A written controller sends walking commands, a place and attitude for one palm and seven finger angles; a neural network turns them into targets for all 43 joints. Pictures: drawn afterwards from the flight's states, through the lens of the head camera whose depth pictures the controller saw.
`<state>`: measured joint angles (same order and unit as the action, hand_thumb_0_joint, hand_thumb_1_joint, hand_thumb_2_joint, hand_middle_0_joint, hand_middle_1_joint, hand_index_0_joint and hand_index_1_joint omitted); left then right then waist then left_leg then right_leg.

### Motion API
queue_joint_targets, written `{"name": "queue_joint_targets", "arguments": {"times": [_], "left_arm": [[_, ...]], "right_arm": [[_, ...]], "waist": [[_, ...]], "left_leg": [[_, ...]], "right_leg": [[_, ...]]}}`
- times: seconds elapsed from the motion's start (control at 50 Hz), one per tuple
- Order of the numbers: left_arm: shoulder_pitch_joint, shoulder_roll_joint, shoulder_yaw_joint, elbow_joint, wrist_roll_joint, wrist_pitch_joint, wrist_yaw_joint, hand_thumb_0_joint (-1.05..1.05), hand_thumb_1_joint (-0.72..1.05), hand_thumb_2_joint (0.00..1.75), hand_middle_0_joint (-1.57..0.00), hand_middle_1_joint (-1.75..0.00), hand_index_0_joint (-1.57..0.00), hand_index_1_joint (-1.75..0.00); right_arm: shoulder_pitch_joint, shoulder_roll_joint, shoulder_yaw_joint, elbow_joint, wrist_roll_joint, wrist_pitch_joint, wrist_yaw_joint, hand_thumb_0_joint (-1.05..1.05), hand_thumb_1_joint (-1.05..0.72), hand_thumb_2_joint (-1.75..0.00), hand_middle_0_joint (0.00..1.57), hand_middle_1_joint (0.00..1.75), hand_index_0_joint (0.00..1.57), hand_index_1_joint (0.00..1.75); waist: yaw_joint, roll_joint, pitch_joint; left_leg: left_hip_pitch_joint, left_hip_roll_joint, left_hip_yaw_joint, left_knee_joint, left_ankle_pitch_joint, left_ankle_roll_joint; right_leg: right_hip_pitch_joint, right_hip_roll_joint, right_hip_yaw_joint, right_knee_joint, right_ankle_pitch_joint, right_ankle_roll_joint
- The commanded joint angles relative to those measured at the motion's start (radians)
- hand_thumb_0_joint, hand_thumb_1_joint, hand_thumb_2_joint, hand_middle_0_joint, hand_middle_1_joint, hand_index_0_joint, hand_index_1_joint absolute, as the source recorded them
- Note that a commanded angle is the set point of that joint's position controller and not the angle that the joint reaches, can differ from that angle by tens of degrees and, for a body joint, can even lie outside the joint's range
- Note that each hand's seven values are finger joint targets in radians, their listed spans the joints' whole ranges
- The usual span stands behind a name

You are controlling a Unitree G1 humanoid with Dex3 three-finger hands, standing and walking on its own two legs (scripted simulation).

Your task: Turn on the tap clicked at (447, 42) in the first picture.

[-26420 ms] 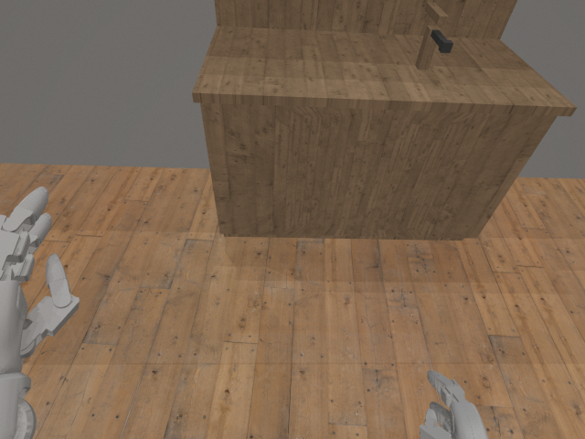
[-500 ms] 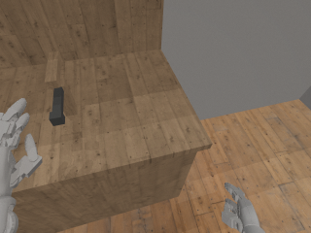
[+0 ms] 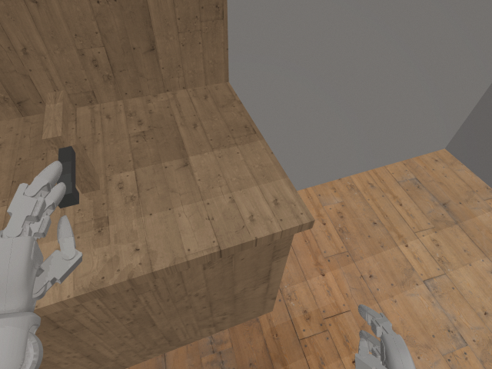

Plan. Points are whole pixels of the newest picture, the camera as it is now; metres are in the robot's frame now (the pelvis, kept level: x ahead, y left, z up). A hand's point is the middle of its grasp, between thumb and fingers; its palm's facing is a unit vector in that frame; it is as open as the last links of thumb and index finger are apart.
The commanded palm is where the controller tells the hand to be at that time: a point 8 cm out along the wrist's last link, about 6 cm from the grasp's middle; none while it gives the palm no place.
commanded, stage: come to a stop and stand still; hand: left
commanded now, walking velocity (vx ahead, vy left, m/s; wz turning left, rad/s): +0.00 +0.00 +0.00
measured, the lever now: (66, 195) +0.34 +0.31 +0.10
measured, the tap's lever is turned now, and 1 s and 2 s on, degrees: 0 0 0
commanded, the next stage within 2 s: look again from close up in 1.22 s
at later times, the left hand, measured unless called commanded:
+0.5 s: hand (75, 257) +0.23 +0.24 +0.12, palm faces +0.23 -0.87 -0.45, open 7.4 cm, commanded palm +0.17 +0.28 +0.18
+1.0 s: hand (49, 233) +0.25 +0.27 +0.14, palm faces +0.35 -0.87 -0.35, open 7.4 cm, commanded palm +0.18 +0.30 +0.18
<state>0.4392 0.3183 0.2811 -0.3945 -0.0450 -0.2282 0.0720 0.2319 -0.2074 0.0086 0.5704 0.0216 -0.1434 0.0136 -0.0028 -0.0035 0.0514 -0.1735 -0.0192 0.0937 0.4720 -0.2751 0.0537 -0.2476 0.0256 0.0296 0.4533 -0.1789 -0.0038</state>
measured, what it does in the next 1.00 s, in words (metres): stands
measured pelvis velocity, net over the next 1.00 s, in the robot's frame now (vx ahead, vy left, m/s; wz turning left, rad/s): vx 0.02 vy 0.02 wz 0.00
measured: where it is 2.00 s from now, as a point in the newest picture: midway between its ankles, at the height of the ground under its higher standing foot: outside the picture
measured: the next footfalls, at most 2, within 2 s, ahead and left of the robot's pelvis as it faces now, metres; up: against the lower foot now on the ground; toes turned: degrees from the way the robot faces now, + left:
none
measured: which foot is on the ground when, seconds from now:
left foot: down 0.00-1.00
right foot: down 0.00-1.00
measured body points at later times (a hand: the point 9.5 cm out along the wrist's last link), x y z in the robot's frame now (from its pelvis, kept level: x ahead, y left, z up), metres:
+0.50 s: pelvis +0.01 +0.00 +0.00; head +0.04 +0.01 +0.45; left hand +0.21 +0.28 +0.15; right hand +0.17 -0.21 -0.09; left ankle -0.01 +0.08 -0.74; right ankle +0.04 -0.12 -0.74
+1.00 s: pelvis +0.02 +0.02 +0.00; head +0.06 +0.05 +0.45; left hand +0.22 +0.31 +0.16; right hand +0.22 -0.19 -0.06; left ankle -0.01 +0.08 -0.74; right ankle +0.04 -0.12 -0.74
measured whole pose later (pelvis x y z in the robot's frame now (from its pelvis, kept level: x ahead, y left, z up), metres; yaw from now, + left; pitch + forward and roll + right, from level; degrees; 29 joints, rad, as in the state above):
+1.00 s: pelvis +0.02 +0.02 +0.00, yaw +0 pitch +0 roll -1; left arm 0.40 0.37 0.35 -0.46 -0.05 -0.19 0.08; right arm 0.18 -0.18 0.03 0.55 0.02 -0.12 -0.01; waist 0.03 -0.05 0.08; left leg -0.16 -0.03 0.09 0.47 -0.31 0.07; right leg -0.23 0.01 0.03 0.44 -0.20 0.02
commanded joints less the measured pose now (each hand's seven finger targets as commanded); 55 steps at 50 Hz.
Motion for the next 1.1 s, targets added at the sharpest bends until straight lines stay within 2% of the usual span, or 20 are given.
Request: {"name": "queue_joint_targets", "arguments": {"times": [0.0, 0.06, 0.12, 0.14, 0.16, 0.18, 0.2, 0.26, 0.34, 0.36, 0.4, 0.44, 0.46, 0.48, 0.52, 0.56, 0.7, 0.78, 0.96, 1.08], "left_arm": [[-0.15, 0.298, 0.273, -0.259, -0.014, -0.083, 0.045, 0.0, 0.9, 0.9, -0.2, -0.3, -0.2, -0.3], [-0.216, 0.299, 0.263, -0.327, -0.009, -0.1, 0.039, 0.0, 0.9, 0.9, -0.2, -0.3, -0.2, -0.3], [-0.206, 0.219, 0.187, -0.314, -0.003, -0.104, 0.035, 0.0, 0.9, 0.9, -0.2, -0.3, -0.2, -0.3], [-1.175, 1.044, 0.746, -0.562, 0.173, -0.208, 0.034, 0.0, 0.9, 0.9, -0.2, -0.3, -0.2, -0.3], [-0.804, 0.561, 0.439, -0.076, 0.07, -0.13, 0.014, 0.0, 0.9, 0.9, -0.2, -0.3, -0.2, -0.3], [-0.555, 0.355, 0.284, -0.136, 0.028, -0.113, -0.007, 0.0, 0.9, 0.9, -0.2, -0.3, -0.2, -0.3], [-0.45, 0.256, 0.197, -0.034, 0.017, -0.092, -0.024, 0.0, 0.9, 0.9, -0.2, -0.3, -0.2, -0.3], [-0.116, 0.059, 0.049, -0.037, -0.026, -0.052, -0.043, 0.0, 0.9, 0.9, -0.2, -0.3, -0.2, -0.3], [-0.047, 0.221, 0.186, -0.14, -0.007, -0.03, -0.01, 0.0, 0.9, 0.9, -0.2, -0.3, -0.2, -0.3], [-0.037, 0.305, 0.282, -0.143, -0.008, -0.024, 0.012, 0.0, 0.9, 0.9, -0.2, -0.3, -0.2, -0.3], [-0.08, 0.3, 0.3, -0.17, -0.02, -0.032, 0.009, 0.0, 0.9, 0.9, -0.2, -0.3, -0.2, -0.3], [-0.129, 0.318, 0.316, -0.244, -0.021, -0.052, 0.01, 0.0, 0.9, 0.9, -0.2, -0.3, -0.2, -0.3], [-0.211, 0.382, 0.345, -0.342, -0.011, -0.063, 0.018, 0.0, 0.9, 0.9, -0.2, -0.3, -0.2, -0.3], [-0.22, 0.315, 0.286, -0.338, -0.015, -0.068, 0.014, 0.0, 0.9, 0.9, -0.2, -0.3, -0.2, -0.3], [-0.233, 0.295, 0.246, -0.383, -0.009, -0.073, 0.016, 0.0, 0.9, 0.9, -0.2, -0.3, -0.2, -0.3], [-0.232, 0.269, 0.218, -0.415, -0.007, -0.074, 0.02, 0.0, 0.9, 0.9, -0.2, -0.3, -0.2, -0.3], [-0.023, 0.191, 0.195, -0.179, -0.012, -0.041, 0.025, 0.0, 0.9, 0.9, -0.2, -0.3, -0.2, -0.3], [-0.068, 0.195, 0.188, -0.164, -0.014, -0.04, 0.019, 0.0, 0.9, 0.9, -0.2, -0.3, -0.2, -0.3], [-0.145, 0.265, 0.208, -0.398, -0.001, -0.05, 0.03, 0.0, 0.9, 0.9, -0.2, -0.3, -0.2, -0.3], [-0.092, 0.208, 0.185, -0.266, -0.007, -0.038, 0.026, 0.0, 0.9, 0.9, -0.2, -0.3, -0.2, -0.3]], "right_arm": [[-0.125, -0.109, -0.044, -0.179, -0.003, -0.049, -0.041, 0.0, -0.9, -0.9, 0.2, 0.3, 0.2, 0.3], [-0.13, -0.105, -0.038, -0.169, -0.006, -0.065, -0.046, 0.0, -0.9, -0.9, 0.2, 0.3, 0.2, 0.3], [-0.103, -0.109, -0.039, -0.155, -0.007, -0.089, -0.039, 0.0, -0.9, -0.9, 0.2, 0.3, 0.2, 0.3], [0.075, -0.142, -0.019, -0.075, -0.099, -0.138, -0.031, 0.0, -0.9, -0.9, 0.2, 0.3, 0.2, 0.3], [-0.058, -0.06, -0.02, -0.036, -0.012, -0.098, -0.021, 0.0, -0.9, -0.9, 0.2, 0.3, 0.2, 0.3], [-0.069, -0.082, -0.04, -0.073, -0.021, -0.089, -0.002, 0.0, -0.9, -0.9, 0.2, 0.3, 0.2, 0.3], [-0.066, -0.13, -0.06, -0.105, -0.014, -0.097, -0.001, 0.0, -0.9, -0.9, 0.2, 0.3, 0.2, 0.3], [-0.039, -0.115, -0.069, -0.125, 0.026, -0.069, 0.037, 0.0, -0.9, -0.9, 0.2, 0.3, 0.2, 0.3], [-0.087, -0.121, -0.068, -0.166, 0.028, -0.028, 0.019, 0.0, -0.9, -0.9, 0.2, 0.3, 0.2, 0.3], [-0.106, -0.124, -0.067, -0.161, 0.026, -0.016, 0.005, 0.0, -0.9, -0.9, 0.2, 0.3, 0.2, 0.3], [-0.129, -0.112, -0.055, -0.185, 0.017, -0.011, -0.02, 0.0, -0.9, -0.9, 0.2, 0.3, 0.2, 0.3], [-0.136, -0.107, -0.044, -0.183, 0.007, -0.018, -0.036, 0.0, -0.9, -0.9, 0.2, 0.3, 0.2, 0.3], [-0.155, -0.113, -0.039, -0.18, 0.002, -0.019, -0.041, 0.0, -0.9, -0.9, 0.2, 0.3, 0.2, 0.3], [-0.148, -0.1, -0.034, -0.176, -0.001, -0.028, -0.042, 0.0, -0.9, -0.9, 0.2, 0.3, 0.2, 0.3], [-0.132, -0.102, -0.032, -0.174, 0.0, -0.054, -0.035, 0.0, -0.9, -0.9, 0.2, 0.3, 0.2, 0.3], [-0.135, -0.1, -0.031, -0.164, 0.0, -0.076, -0.026, 0.0, -0.9, -0.9, 0.2, 0.3, 0.2, 0.3], [-0.097, -0.12, -0.057, -0.138, 0.001, -0.039, -0.023, 0.0, -0.9, -0.9, 0.2, 0.3, 0.2, 0.3], [-0.113, -0.122, -0.05, -0.15, 0.003, -0.011, -0.037, 0.0, -0.9, -0.9, 0.2, 0.3, 0.2, 0.3], [-0.138, -0.11, -0.04, -0.177, -0.004, -0.032, -0.037, 0.0, -0.9, -0.9, 0.2, 0.3, 0.2, 0.3], [-0.107, -0.113, -0.04, -0.162, -0.008, -0.015, -0.033, 0.0, -0.9, -0.9, 0.2, 0.3, 0.2, 0.3]], "waist": [[0.03, -0.036, -0.096], [0.031, 0.137, -0.113], [0.033, 0.151, -0.14], [0.046, 0.128, -0.016], [0.02, 0.273, -0.067], [0.032, 0.219, -0.095], [0.033, 0.25, -0.143], [0.042, 0.229, -0.176], [0.049, -0.199, -0.143], [0.049, -0.241, -0.154], [0.035, -0.313, -0.12], [0.029, -0.14, -0.115], [0.029, 0.011, -0.125], [0.028, 0.125, -0.137], [0.036, 0.262, -0.181], [0.035, 0.253, -0.217], [0.028, -0.039, -0.173], [0.023, -0.001, -0.137], [0.035, 0.144, -0.22], [0.029, 0.098, -0.157]], "left_leg": [[-0.097, 0.082, -0.127, -0.11, -0.02, -0.019], [-0.088, 0.095, -0.129, -0.125, -0.015, -0.016], [-0.074, 0.105, -0.126, -0.13, 0.019, -0.018], [-0.181, 0.116, -0.102, -0.027, 0.205, -0.022], [-0.037, 0.183, -0.164, -0.023, 0.222, -0.051], [0.023, 0.127, -0.136, -0.09, 0.234, -0.082], [0.019, 0.119, -0.1, -0.092, 0.186, -0.071], [-0.007, 0.137, -0.111, -0.119, 0.117, -0.032], [-0.067, 0.132, -0.111, -0.111, 0.042, -0.028], [-0.039, 0.12, -0.105, -0.103, 0.052, -0.03], [-0.052, 0.097, -0.111, -0.09, 0.027, -0.031], [-0.037, 0.091, -0.103, -0.096, 0.016, -0.023], [-0.032, 0.095, -0.098, -0.101, 0.019, -0.019], [-0.041, 0.099, -0.093, -0.104, 0.015, -0.014], [-0.033, 0.096, -0.08, -0.087, 0.085, -0.015], [0.017, 0.089, -0.076, -0.053, 0.175, -0.028], [0.036, 0.104, -0.09, -0.049, 0.275, -0.05], [0.018, 0.114, -0.098, -0.092, 0.279, -0.05], [0.085, 0.124, -0.091, -0.066, 0.455, -0.064], [0.047, 0.147, -0.107, -0.103, 0.404, -0.077]], "right_leg": [[0.08, -0.093, 0.107, -0.103, -0.043, -0.026], [0.105, -0.078, 0.09, -0.068, 0.014, -0.028], [0.141, -0.065, 0.071, -0.046, 0.062, -0.024], [-0.022, -0.042, 0.095, -0.061, 0.095, -0.021], [-0.101, -0.151, 0.018, 0.01, -0.016, -0.086], [-0.027, -0.072, 0.041, 0.036, 0.05, -0.08], [0.011, -0.062, 0.061, 0.032, 0.058, -0.064], [0.065, -0.067, 0.04, 0.068, 0.091, -0.027], [0.094, -0.071, 0.047, -0.032, 0.062, -0.007], [0.082, -0.072, 0.061, -0.058, 0.056, -0.01], [0.049, -0.089, 0.087, -0.098, 0.0, -0.014], [0.035, -0.093, 0.112, -0.095, -0.007, -0.022], [0.044, -0.09, 0.113, -0.069, 0.027, -0.026], [0.07, -0.091, 0.099, -0.049, 0.053, -0.028], [0.134, -0.08, 0.082, -0.013, 0.158, -0.03], [0.137, -0.082, 0.074, -0.009, 0.23, -0.033], [0.092, -0.085, 0.066, -0.04, 0.312, -0.024], [0.077, -0.077, 0.044, -0.038, 0.264, -0.018], [0.125, -0.066, 0.011, 0.019, 0.303, -0.021], [0.095, -0.061, -0.009, 0.011, 0.183, -0.018]]}}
